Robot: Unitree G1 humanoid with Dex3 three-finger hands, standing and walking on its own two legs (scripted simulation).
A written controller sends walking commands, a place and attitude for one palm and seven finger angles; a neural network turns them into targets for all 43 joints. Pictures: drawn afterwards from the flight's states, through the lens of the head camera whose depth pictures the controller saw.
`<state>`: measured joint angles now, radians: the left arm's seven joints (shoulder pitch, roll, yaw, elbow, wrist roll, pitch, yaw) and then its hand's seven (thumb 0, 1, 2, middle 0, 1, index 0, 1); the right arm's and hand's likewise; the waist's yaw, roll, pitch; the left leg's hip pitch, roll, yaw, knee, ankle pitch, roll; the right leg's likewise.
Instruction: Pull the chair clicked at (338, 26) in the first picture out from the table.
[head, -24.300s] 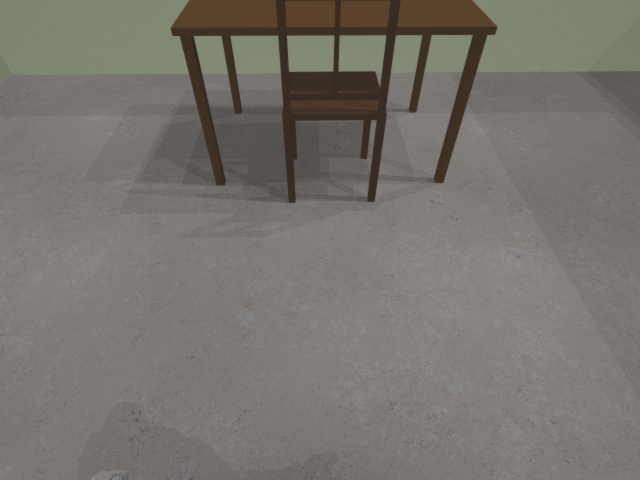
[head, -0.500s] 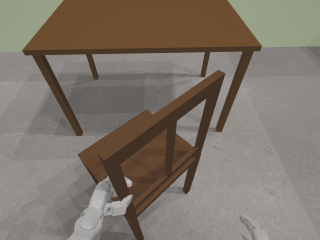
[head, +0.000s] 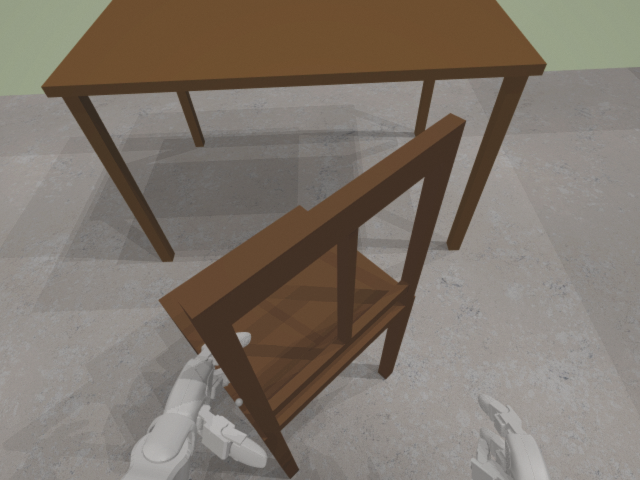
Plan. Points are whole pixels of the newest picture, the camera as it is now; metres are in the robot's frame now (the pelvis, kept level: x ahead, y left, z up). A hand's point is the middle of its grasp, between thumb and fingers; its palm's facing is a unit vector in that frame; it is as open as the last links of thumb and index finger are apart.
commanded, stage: open the thumb and straighten the fingers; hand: left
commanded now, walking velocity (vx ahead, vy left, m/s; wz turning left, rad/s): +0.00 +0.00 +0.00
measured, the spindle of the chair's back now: (345, 293) +0.38 -0.03 -0.03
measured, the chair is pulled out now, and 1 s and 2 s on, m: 0.52 0.52 0.52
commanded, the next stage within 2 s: draw the fingers out of the gap in 0.14 s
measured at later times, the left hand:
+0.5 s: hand (232, 448) +0.18 +0.12 -0.04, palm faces -0.13 -0.98 -0.16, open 17.4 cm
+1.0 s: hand out of the picture +0.11 +0.11 -0.03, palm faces -0.11 -0.98 -0.14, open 17.5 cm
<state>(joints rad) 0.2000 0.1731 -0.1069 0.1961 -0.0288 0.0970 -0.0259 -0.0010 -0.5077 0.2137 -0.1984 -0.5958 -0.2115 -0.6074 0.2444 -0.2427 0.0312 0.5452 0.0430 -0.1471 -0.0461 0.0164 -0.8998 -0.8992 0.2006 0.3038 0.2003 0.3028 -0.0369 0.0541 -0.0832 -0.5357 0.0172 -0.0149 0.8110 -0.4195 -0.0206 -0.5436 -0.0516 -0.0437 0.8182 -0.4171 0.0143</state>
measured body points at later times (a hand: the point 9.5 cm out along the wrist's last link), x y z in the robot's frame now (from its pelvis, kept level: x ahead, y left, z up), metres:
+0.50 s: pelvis +0.01 -0.01 -0.01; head +0.04 -0.02 +0.44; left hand +0.18 +0.17 -0.02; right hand +0.17 -0.25 -0.09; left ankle -0.01 +0.13 -0.70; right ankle -0.01 -0.13 -0.70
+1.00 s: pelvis -0.01 +0.00 -0.03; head +0.01 -0.02 +0.42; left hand +0.11 +0.17 -0.02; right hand +0.18 -0.23 -0.09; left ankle -0.01 +0.13 -0.70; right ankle -0.01 -0.13 -0.70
